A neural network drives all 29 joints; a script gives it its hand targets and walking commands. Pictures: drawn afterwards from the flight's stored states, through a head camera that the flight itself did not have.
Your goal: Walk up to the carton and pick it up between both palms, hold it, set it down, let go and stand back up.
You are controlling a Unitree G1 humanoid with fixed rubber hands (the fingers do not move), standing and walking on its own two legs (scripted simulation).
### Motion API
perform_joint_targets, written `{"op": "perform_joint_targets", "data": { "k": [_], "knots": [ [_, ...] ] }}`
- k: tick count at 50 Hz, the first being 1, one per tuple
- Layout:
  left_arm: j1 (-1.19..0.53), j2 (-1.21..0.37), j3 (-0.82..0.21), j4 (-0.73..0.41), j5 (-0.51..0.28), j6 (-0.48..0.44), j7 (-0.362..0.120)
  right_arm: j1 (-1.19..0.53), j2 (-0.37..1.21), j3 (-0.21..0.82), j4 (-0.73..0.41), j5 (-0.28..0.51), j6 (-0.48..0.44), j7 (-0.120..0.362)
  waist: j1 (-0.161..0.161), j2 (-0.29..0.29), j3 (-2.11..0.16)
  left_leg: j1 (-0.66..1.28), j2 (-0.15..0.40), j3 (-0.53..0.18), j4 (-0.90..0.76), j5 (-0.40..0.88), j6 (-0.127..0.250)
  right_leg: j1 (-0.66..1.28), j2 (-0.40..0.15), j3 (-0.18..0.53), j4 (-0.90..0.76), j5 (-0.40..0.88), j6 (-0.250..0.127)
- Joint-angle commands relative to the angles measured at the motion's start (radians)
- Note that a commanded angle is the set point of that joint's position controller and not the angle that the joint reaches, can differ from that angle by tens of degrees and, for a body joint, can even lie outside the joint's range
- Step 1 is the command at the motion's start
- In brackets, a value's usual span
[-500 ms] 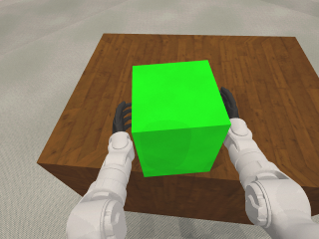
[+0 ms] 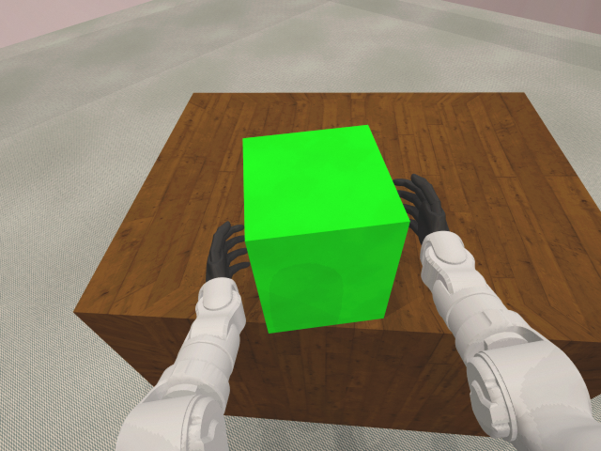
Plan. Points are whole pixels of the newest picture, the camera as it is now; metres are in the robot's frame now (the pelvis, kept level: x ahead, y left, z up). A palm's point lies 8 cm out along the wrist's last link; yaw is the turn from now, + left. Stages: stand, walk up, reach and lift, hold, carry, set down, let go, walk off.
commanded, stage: set down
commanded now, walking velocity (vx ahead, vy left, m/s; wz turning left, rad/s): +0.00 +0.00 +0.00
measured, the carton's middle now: (316, 232) +0.46 +0.02 +0.02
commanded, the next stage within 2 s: none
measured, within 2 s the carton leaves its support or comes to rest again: neither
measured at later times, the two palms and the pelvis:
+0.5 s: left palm (201, 318) +0.31 +0.18 +0.02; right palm (454, 289) +0.35 -0.17 +0.04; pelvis -0.01 +0.00 +0.00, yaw +0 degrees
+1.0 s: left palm (184, 375) +0.23 +0.18 +0.01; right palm (492, 360) +0.26 -0.20 +0.02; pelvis +0.00 +0.01 +0.00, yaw +0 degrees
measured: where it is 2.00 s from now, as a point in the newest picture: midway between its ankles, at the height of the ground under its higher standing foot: outside the picture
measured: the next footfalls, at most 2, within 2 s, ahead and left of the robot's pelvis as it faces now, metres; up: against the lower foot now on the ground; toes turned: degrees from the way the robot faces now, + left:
none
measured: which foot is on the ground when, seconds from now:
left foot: down 0.00-1.00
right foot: down 0.00-1.00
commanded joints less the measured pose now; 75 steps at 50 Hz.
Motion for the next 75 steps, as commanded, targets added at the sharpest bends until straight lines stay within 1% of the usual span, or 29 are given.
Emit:
{"op": "perform_joint_targets", "data": {
  "k": [1, 2, 4, 6, 10, 11, 14, 15, 17, 19, 21, 24, 27, 30, 33, 38, 42, 45, 50, 53, 54, 57, 58, 59, 62, 63, 68, 71, 75],
  "knots": [
    [-0.424, 0.243, -0.196, -0.196, -0.162, -0.055, 0.003, -0.363, -0.246, -0.006, -0.127, 0.049, -0.018, 0.012, -0.008, -0.083, -0.381, 0.131, -0.028, 0.059, -0.033, 0.067, -0.034, 0.349, 0.06, -0.018, 0.022, -0.074, -0.023],
    [-0.365, 0.219, -0.222, -0.22, -0.176, -0.06, 0.005, -0.308, -0.225, 0.018, -0.133, 0.072, -0.014, 0.018, -0.002, -0.095, -0.353, 0.135, -0.031, 0.058, -0.037, 0.058, -0.026, 0.362, 0.059, -0.013, 0.026, -0.077, -0.026],
    [-0.351, 0.232, -0.23, -0.259, -0.178, -0.064, 0.01, -0.295, -0.251, -0.011, -0.147, 0.057, -0.017, 0.025, -0.028, -0.077, -0.376, 0.147, -0.028, 0.049, -0.039, 0.054, -0.028, 0.362, 0.06, -0.013, 0.029, -0.079, -0.028],
    [-0.272, 0.227, -0.225, -0.303, -0.174, -0.065, 0.01, -0.214, -0.241, 0.002, -0.185, 0.061, -0.029, 0.029, -0.018, -0.086, -0.368, 0.175, -0.03, 0.049, -0.039, 0.073, -0.026, 0.389, 0.063, -0.012, 0.031, -0.059, -0.028],
    [-0.285, 0.234, -0.248, -0.31, -0.185, -0.067, 0.014, -0.248, -0.239, -0.01, -0.24, 0.059, -0.032, 0.035, -0.017, -0.09, -0.343, 0.137, -0.033, 0.045, -0.04, 0.005, -0.022, 0.384, 0.055, -0.004, 0.034, -0.123, -0.028],
    [-0.173, 0.215, -0.253, -0.359, -0.188, -0.067, 0.016, -0.164, -0.239, 0.004, -0.29, 0.064, -0.05, 0.04, -0.008, -0.12, -0.353, 0.178, -0.028, 0.038, -0.042, 0.058, -0.017, 0.413, 0.061, -0.01, 0.037, -0.061, -0.025],
    [-0.184, 0.225, -0.24, -0.34, -0.183, -0.061, -0.001, -0.161, -0.232, 0.013, -0.31, 0.075, -0.054, 0.036, -0.017, -0.128, -0.299, 0.146, -0.041, 0.045, -0.052, 0.039, -0.01, 0.453, 0.054, 0.005, 0.031, -0.066, -0.021],
    [-0.111, 0.201, -0.253, -0.38, -0.184, -0.054, -0.004, -0.101, -0.236, 0.016, -0.32, 0.083, -0.06, 0.04, -0.03, -0.125, -0.277, 0.174, -0.041, 0.041, -0.053, 0.078, -0.011, 0.473, 0.056, 0.001, 0.033, -0.025, -0.022],
    [-0.159, 0.221, -0.26, -0.403, -0.197, -0.056, -0.001, -0.16, -0.25, -0.006, -0.38, 0.074, -0.067, 0.044, -0.015, -0.136, -0.308, 0.139, -0.046, 0.044, -0.051, 0.026, -0.006, 0.443, 0.054, 0.0, 0.038, -0.1, -0.019],
    [-0.1, 0.204, -0.283, -0.427, -0.206, -0.057, -0.001, -0.096, -0.244, 0.001, -0.398, 0.084, -0.068, 0.055, -0.03, -0.147, -0.292, 0.155, -0.044, 0.046, -0.061, 0.036, -0.001, 0.461, 0.053, 0.002, 0.031, -0.084, -0.022],
    [0.006, 0.203, -0.293, -0.518, -0.209, -0.057, 0.0, 0.013, -0.245, 0.0, -0.447, 0.095, -0.077, 0.06, -0.03, -0.126, -0.308, 0.205, -0.045, 0.04, -0.063, 0.089, -0.006, 0.497, 0.057, 0.0, 0.026, -0.023, -0.024],
    [-0.004, 0.207, -0.284, -0.505, -0.186, -0.038, -0.009, 0.018, -0.248, -0.014, -0.45, 0.077, -0.062, 0.063, -0.04, -0.125, -0.207, 0.179, -0.048, 0.039, -0.076, 0.039, -0.004, 0.474, 0.05, 0.006, 0.021, -0.084, -0.021],
    [0.19, 0.163, -0.33, -0.668, -0.188, -0.017, -0.008, 0.196, -0.27, 0.018, -0.506, 0.121, -0.073, 0.08, -0.039, -0.118, -0.209, 0.289, -0.049, 0.028, -0.084, 0.164, -0.015, 0.521, 0.063, -0.008, 0.006, 0.033, -0.031],
    [0.145, 0.18, -0.316, -0.611, -0.163, 0.021, -0.011, 0.179, -0.279, -0.007, -0.483, 0.101, -0.048, 0.089, -0.041, -0.114, -0.086, 0.248, -0.056, 0.031, -0.107, 0.084, -0.009, 0.476, 0.051, -0.004, -0.018, -0.07, -0.028],
    [0.327, 0.162, -0.356, -0.791, -0.186, 0.021, -0.009, 0.35, -0.26, 0.014, -0.602, 0.125, -0.065, 0.1, -0.043, -0.116, -0.097, 0.318, -0.06, 0.03, -0.103, 0.167, -0.012, 0.54, 0.05, -0.008, -0.015, 0.03, -0.026],
    [0.241, 0.186, -0.381, -0.778, -0.191, 0.057, 0.002, 0.301, -0.263, -0.024, -0.677, 0.104, -0.044, 0.121, -0.038, -0.102, -0.019, 0.259, -0.06, 0.03, -0.131, 0.002, 0.002, 0.435, 0.034, 0.003, -0.039, -0.167, -0.041],
    [0.446, 0.137, -0.427, -0.902, -0.179, 0.089, 0.005, 0.503, -0.273, -0.047, -0.729, 0.11, -0.033, 0.136, -0.061, -0.065, 0.024, 0.332, -0.048, 0.013, -0.147, 0.024, -0.012, 0.432, 0.037, -0.008, -0.048, -0.113, -0.056],
    [0.502, 0.135, -0.418, -0.943, -0.175, 0.114, 0.013, 0.573, -0.266, -0.046, -0.806, 0.109, -0.027, 0.141, -0.039, -0.083, 0.047, 0.314, -0.048, 0.018, -0.156, 0.012, -0.001, 0.435, 0.027, -0.001, -0.051, -0.127, -0.05],
    [0.498, 0.142, -0.42, -1.002, -0.17, 0.15, 0.014, 0.597, -0.24, -0.05, -0.913, 0.101, 0.015, 0.145, -0.028, -0.086, 0.09, 0.3, -0.049, 0.027, -0.184, -0.083, 0.012, 0.399, 0.011, 0.019, -0.068, -0.23, -0.05],
    [0.553, 0.125, -0.439, -1.053, -0.172, 0.169, 0.017, 0.662, -0.244, -0.058, -0.969, 0.094, 0.032, 0.15, -0.034, -0.074, 0.099, 0.323, -0.038, 0.019, -0.189, -0.07, 0.008, 0.39, 0.013, 0.014, -0.068, -0.217, -0.059],
    [0.601, 0.111, -0.452, -1.035, -0.164, 0.183, 0.011, 0.716, -0.244, -0.068, -0.947, 0.081, 0.048, 0.148, -0.05, -0.073, 0.133, 0.325, -0.032, 0.008, -0.202, -0.089, 0.002, 0.401, 0.014, 0.012, -0.071, -0.21, -0.062],
    [0.598, 0.116, -0.442, -1.068, -0.153, 0.203, 0.02, 0.735, -0.248, -0.075, -1.015, 0.079, 0.07, 0.152, -0.043, -0.052, 0.141, 0.289, -0.023, 0.003, -0.211, -0.127, 0.011, 0.393, 0.009, 0.018, -0.063, -0.237, -0.068],
    [0.66, 0.119, -0.44, -1.038, -0.15, 0.222, 0.006, 0.806, -0.247, -0.078, -0.997, 0.063, 0.084, 0.145, -0.054, -0.087, 0.185, 0.301, -0.025, 0.007, -0.217, -0.141, 0.01, 0.397, 0.003, 0.02, -0.078, -0.245, -0.06],
    [0.64, 0.131, -0.436, -1.093, -0.148, 0.218, 0.014, 0.791, -0.251, -0.078, -1.047, 0.063, 0.086, 0.145, -0.036, -0.072, 0.156, 0.3, -0.026, 0.01, -0.216, -0.128, 0.012, 0.397, 0.008, 0.016, -0.066, -0.244, -0.057],
    [0.654, 0.117, -0.451, -1.127, -0.16, 0.228, 0.018, 0.809, -0.255, -0.081, -1.091, 0.06, 0.102, 0.151, -0.042, -0.056, 0.156, 0.288, -0.021, 0.001, -0.218, -0.155, 0.016, 0.385, 0.009, 0.016, -0.054, -0.253, -0.065],
    [0.667, 0.127, -0.445, -1.068, -0.151, 0.241, 0.012, 0.833, -0.245, -0.079, -1.052, 0.044, 0.115, 0.149, -0.053, -0.07, 0.205, 0.277, -0.025, 0.002, -0.221, -0.179, 0.018, 0.381, 0.007, 0.02, -0.061, -0.265, -0.064],
    [0.699, 0.144, -0.446, -1.16, -0.151, 0.241, 0.016, 0.845, -0.263, -0.095, -1.138, 0.038, 0.116, 0.148, -0.049, -0.057, 0.171, 0.266, -0.016, -0.005, -0.218, -0.162, 0.018, 0.398, 0.014, 0.011, -0.038, -0.221, -0.065],
    [0.682, 0.148, -0.439, -1.087, -0.141, 0.255, 0.004, 0.849, -0.238, -0.09, -1.084, 0.016, 0.138, 0.146, -0.057, -0.059, 0.215, 0.249, -0.025, 0.001, -0.219, -0.198, 0.024, 0.387, 0.002, 0.033, -0.047, -0.28, -0.063],
    [0.684, 0.163, -0.433, -1.118, -0.15, 0.256, 0.008, 0.853, -0.232, -0.093, -1.119, 0.007, 0.142, 0.147, -0.048, -0.052, 0.188, 0.228, -0.019, -0.005, -0.217, -0.198, 0.027, 0.41, -0.002, 0.036, -0.038, -0.267, -0.059]
  ]
}}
